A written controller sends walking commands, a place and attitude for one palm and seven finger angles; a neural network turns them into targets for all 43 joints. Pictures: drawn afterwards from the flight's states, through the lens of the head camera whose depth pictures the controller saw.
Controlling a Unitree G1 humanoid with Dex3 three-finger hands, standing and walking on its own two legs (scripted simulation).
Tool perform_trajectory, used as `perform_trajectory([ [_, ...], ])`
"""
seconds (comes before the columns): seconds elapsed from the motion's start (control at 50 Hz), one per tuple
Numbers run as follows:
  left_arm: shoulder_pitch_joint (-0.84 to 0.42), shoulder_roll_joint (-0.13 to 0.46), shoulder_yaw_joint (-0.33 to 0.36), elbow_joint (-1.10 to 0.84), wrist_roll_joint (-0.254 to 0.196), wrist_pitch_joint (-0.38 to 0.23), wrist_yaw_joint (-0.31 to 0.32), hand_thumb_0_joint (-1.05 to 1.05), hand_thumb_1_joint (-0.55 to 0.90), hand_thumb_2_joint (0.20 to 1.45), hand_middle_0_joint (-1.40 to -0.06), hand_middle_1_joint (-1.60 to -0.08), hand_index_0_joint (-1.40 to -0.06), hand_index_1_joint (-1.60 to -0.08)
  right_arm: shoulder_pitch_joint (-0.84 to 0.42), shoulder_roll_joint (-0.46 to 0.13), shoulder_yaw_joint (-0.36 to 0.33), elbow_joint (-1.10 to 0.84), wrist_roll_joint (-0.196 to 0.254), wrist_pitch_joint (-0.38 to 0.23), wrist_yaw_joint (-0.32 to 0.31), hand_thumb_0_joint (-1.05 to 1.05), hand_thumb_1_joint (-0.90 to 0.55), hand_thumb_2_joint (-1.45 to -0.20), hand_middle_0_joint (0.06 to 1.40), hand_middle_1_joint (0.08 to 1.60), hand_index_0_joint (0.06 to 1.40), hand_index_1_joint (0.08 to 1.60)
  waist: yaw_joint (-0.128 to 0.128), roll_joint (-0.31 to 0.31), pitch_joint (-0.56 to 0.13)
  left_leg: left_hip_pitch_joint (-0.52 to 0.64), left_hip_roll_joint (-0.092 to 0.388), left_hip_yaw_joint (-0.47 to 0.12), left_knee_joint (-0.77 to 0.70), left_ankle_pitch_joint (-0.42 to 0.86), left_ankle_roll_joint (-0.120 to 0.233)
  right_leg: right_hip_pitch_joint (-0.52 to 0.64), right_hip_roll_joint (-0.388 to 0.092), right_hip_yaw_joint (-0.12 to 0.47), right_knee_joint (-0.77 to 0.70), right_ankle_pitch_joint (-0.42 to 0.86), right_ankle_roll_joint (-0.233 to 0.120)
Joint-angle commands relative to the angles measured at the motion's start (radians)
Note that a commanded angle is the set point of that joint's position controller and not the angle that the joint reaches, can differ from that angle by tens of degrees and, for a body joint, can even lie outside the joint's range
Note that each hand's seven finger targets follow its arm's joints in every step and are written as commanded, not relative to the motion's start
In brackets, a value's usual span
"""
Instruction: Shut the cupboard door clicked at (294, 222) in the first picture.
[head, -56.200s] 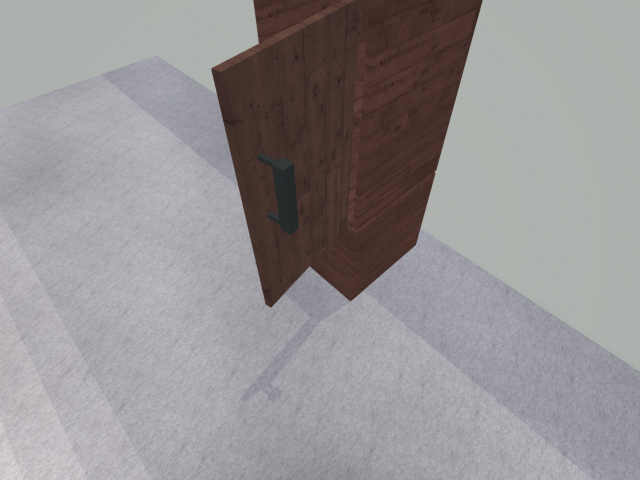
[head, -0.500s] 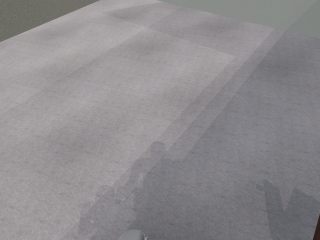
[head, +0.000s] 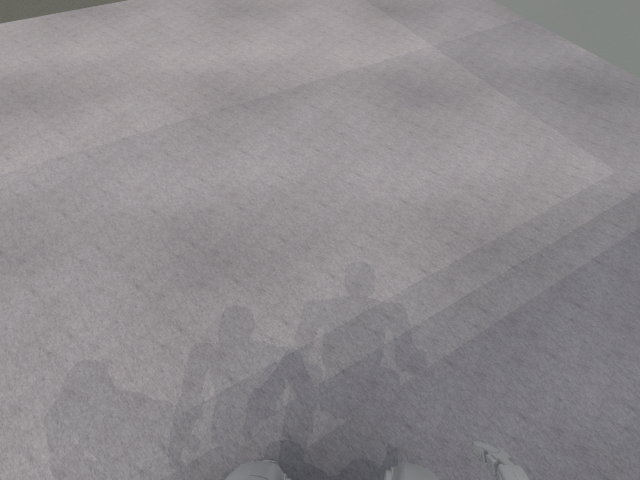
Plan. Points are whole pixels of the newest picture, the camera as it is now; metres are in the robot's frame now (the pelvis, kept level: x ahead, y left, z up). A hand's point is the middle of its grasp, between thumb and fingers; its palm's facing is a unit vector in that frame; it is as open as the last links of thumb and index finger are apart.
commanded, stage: walk to a spot facing it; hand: left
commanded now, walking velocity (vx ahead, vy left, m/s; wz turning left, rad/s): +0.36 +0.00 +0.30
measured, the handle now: out of the picture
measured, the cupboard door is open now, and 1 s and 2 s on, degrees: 28 28 28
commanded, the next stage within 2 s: turn to face it in 0.46 s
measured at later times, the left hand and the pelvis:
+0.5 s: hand (237, 387) +0.25 +0.15 -0.13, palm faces +0.28 -0.93 -0.22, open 7.2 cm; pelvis +0.20 -0.05 +0.02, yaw +15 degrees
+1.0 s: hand (223, 381) +0.26 +0.18 -0.16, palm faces +0.28 -0.94 -0.21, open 7.4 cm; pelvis +0.29 -0.01 +0.00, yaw +9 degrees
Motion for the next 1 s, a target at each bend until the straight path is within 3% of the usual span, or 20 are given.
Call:
perform_trajectory([
  [0.0,0.01,0.047,0.014,-0.101,0.003,-0.026,-0.018,0.0,0.9,0.9,-0.2,-0.3,-0.2,-0.3,0.11,-0.149,-0.045,0.0,0.001,-0.024,-0.021,0.0,-0.9,-0.9,0.2,0.3,0.2,0.3,-0.042,0.154,-0.095,0.063,0.247,-0.309,-0.425,-0.121,0.134,-0.101,0.005,0.036,-0.119,0.127,0.002],
  [0.16,-0.174,0.064,0.011,-0.177,0.0,-0.034,-0.03,0.0,0.9,0.9,-0.2,-0.3,-0.2,-0.3,0.187,-0.141,-0.063,0.062,0.001,-0.027,-0.016,0.0,-0.9,-0.9,0.2,0.3,0.2,0.3,-0.053,0.115,-0.049,0.083,0.22,-0.284,-0.396,-0.066,0.133,0.048,0.081,-0.002,-0.52,0.235,0.016],
  [0.22,-0.038,0.106,0.027,-0.139,0.001,-0.049,-0.025,0.0,0.9,0.9,-0.2,-0.3,-0.2,-0.3,0.171,-0.123,-0.062,0.069,0.007,-0.022,-0.015,0.0,-0.9,-0.9,0.2,0.3,0.2,0.3,0.019,0.06,-0.083,-0.031,0.141,-0.245,-0.188,-0.037,0.075,0.36,0.114,0.005,-0.698,0.246,-0.003],
  [0.24,0.092,0.182,0.044,-0.109,0.009,-0.064,-0.015,0.0,0.9,0.9,-0.2,-0.3,-0.2,-0.3,0.177,-0.085,-0.056,0.059,0.019,-0.027,-0.009,0.0,-0.9,-0.9,0.2,0.3,0.2,0.3,0.077,-0.096,-0.158,-0.185,0.051,-0.158,0.074,-0.074,0.029,0.59,-0.047,0.195,-0.802,0.11,-0.057],
  [0.26,0.199,0.278,0.064,-0.092,0.013,-0.065,-0.005,0.0,0.9,0.9,-0.2,-0.3,-0.2,-0.3,0.201,-0.033,-0.046,0.024,0.021,-0.034,-0.008,0.0,-0.9,-0.9,0.2,0.3,0.2,0.3,0.102,-0.299,-0.25,-0.334,-0.065,-0.069,0.401,-0.345,-0.014,0.714,-0.319,0.528,-0.943,0.049,-0.157],
  [0.28,0.144,0.248,0.057,-0.104,0.001,-0.061,0.009,0.0,0.9,0.9,-0.2,-0.3,-0.2,-0.3,0.202,-0.083,-0.062,0.024,0.013,-0.024,-0.007,0.0,-0.9,-0.9,0.2,0.3,0.2,0.3,0.06,-0.215,-0.193,-0.365,0.018,-0.143,0.574,-0.32,-0.013,0.593,-0.367,0.547,-0.988,-0.056,-0.195],
  [0.32,-0.011,0.149,0.035,-0.137,-0.002,-0.062,0.019,0.0,0.9,0.9,-0.2,-0.3,-0.2,-0.3,0.139,-0.076,-0.06,0.034,0.004,-0.014,0.001,0.0,-0.9,-0.9,0.2,0.3,0.2,0.3,0.009,-0.137,-0.089,-0.381,0.095,-0.16,0.678,-0.15,-0.033,0.389,-0.303,0.379,-0.998,-0.011,-0.187],
  [0.36,-0.066,0.093,0.015,-0.141,-0.005,-0.073,0.02,0.0,0.9,0.9,-0.2,-0.3,-0.2,-0.3,0.15,-0.034,-0.053,0.051,0.006,0.011,0.013,0.0,-0.9,-0.9,0.2,0.3,0.2,0.3,-0.042,-0.103,-0.08,-0.296,0.104,-0.127,0.619,-0.079,-0.06,0.291,-0.221,0.106,-0.955,0.374,-0.148],
  [0.4,-0.056,0.096,0.015,-0.127,-0.005,-0.08,0.023,0.0,0.9,0.9,-0.2,-0.3,-0.2,-0.3,0.169,-0.012,-0.05,0.051,0.008,0.028,0.019,0.0,-0.9,-0.9,0.2,0.3,0.2,0.3,-0.06,-0.117,-0.102,-0.275,0.101,-0.092,0.538,-0.073,-0.077,0.326,-0.204,-0.012,-0.917,0.626,-0.146],
  [0.56,0.01,0.136,0.016,-0.09,-0.003,-0.064,0.029,0.0,0.9,0.9,-0.2,-0.3,-0.2,-0.3,0.033,0.0,-0.024,-0.025,0.005,0.038,0.036,0.0,-0.9,-0.9,0.2,0.3,0.2,0.3,-0.029,-0.129,-0.118,-0.144,0.047,0.03,0.094,-0.001,-0.058,0.427,-0.179,-0.133,-0.795,0.876,-0.115],
  [0.6,0.008,0.132,0.004,-0.081,-0.01,-0.059,0.033,0.0,0.9,0.9,-0.2,-0.3,-0.2,-0.3,0.115,-0.022,-0.022,0.002,0.001,0.024,0.023,0.0,-0.9,-0.9,0.2,0.3,0.2,0.3,-0.07,-0.112,-0.157,0.087,0.01,0.041,-0.08,0.14,-0.042,0.361,-0.131,-0.133,-0.682,0.873,-0.095],
  [0.62,0.013,0.115,-0.007,-0.08,-0.015,-0.052,0.036,0.0,0.9,0.9,-0.2,-0.3,-0.2,-0.3,0.198,-0.078,-0.03,0.032,-0.005,0.016,0.015,0.0,-0.9,-0.9,0.2,0.3,0.2,0.3,-0.104,-0.036,-0.213,0.296,0.075,-0.008,-0.137,0.383,-0.03,0.25,-0.091,-0.133,-0.56,0.69,-0.061],
  [0.64,0.064,0.059,-0.022,-0.086,-0.025,-0.043,0.04,0.0,0.9,0.9,-0.2,-0.3,-0.2,-0.3,0.275,-0.186,-0.047,0.045,-0.012,0.006,0.004,0.0,-0.9,-0.9,0.2,0.3,0.2,0.3,-0.119,0.21,-0.315,0.512,0.319,-0.279,-0.105,0.786,0.077,0.046,0.028,-0.151,-0.39,0.192,-0.007],
  [0.66,0.068,0.041,-0.039,-0.088,-0.024,-0.035,0.046,0.0,0.9,0.9,-0.2,-0.3,-0.2,-0.3,0.313,-0.231,-0.05,0.062,0.001,0.013,-0.01,0.0,-0.9,-0.9,0.2,0.3,0.2,0.3,-0.134,0.277,-0.361,0.495,0.464,-0.351,-0.158,0.977,0.178,0.048,0.093,-0.058,-0.214,-0.308,-0.009],
  [0.68,0.051,0.039,-0.048,-0.094,-0.024,-0.022,0.05,0.0,0.9,0.9,-0.2,-0.3,-0.2,-0.3,0.238,-0.228,-0.037,0.042,0.005,0.013,-0.027,0.0,-0.9,-0.9,0.2,0.3,0.2,0.3,-0.101,0.17,-0.304,0.434,0.473,-0.32,-0.159,0.937,0.191,0.011,0.085,0.028,-0.167,-0.294,-0.015],
  [0.72,0.002,0.044,-0.037,-0.056,-0.024,0.0,0.043,0.0,0.9,0.9,-0.2,-0.3,-0.2,-0.3,0.122,-0.197,-0.031,0.023,0.005,0.011,-0.043,0.0,-0.9,-0.9,0.2,0.3,0.2,0.3,-0.09,0.251,-0.229,0.303,0.456,-0.26,-0.222,0.722,0.167,-0.005,0.07,0.083,-0.134,-0.217,-0.007],
  [0.84,0.043,0.03,-0.005,-0.035,-0.007,0.043,0.001,0.0,0.9,0.9,-0.2,-0.3,-0.2,-0.3,-0.051,-0.181,-0.04,0.001,0.002,0.053,-0.038,0.0,-0.9,-0.9,0.2,0.3,0.2,0.3,-0.026,0.174,-0.104,0.024,0.38,-0.095,-0.317,-0.014,0.079,0.125,0.118,-0.018,-0.311,-0.029,-0.009],
  [0.94,0.065,0.026,0.017,-0.068,-0.002,0.042,-0.01,0.0,0.9,0.9,-0.2,-0.3,-0.2,-0.3,-0.077,-0.177,-0.064,-0.008,0.004,0.068,-0.035,0.0,-0.9,-0.9,0.2,0.3,0.2,0.3,0.004,0.172,-0.07,-0.022,0.362,-0.033,-0.236,-0.173,0.032,0.179,0.149,-0.05,-0.501,0.107,-0.016],
  [0.96,0.085,0.042,0.023,-0.073,0.0,0.039,-0.01,0.0,0.9,0.9,-0.2,-0.3,-0.2,-0.3,-0.079,-0.163,-0.066,-0.015,0.008,0.069,-0.033,0.0,-0.9,-0.9,0.2,0.3,0.2,0.3,0.017,0.128,-0.069,-0.041,0.332,0.005,-0.156,-0.17,0.006,0.21,0.145,-0.02,-0.592,0.169,-0.027],
  [0.98,0.088,0.092,0.033,-0.082,0.003,0.028,-0.006,0.0,0.9,0.9,-0.2,-0.3,-0.2,-0.3,-0.075,-0.13,-0.064,-0.025,0.013,0.071,-0.029,0.0,-0.9,-0.9,0.2,0.3,0.2,0.3,0.027,-0.005,-0.063,-0.076,0.241,0.065,0.0,-0.192,-0.041,0.206,0.078,0.143,-0.733,0.197,-0.067],
])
